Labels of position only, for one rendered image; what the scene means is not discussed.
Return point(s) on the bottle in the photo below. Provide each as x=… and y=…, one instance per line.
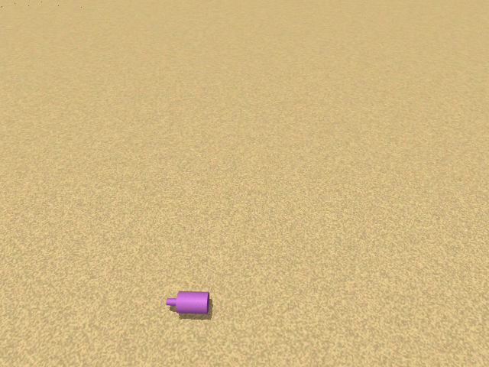
x=190, y=302

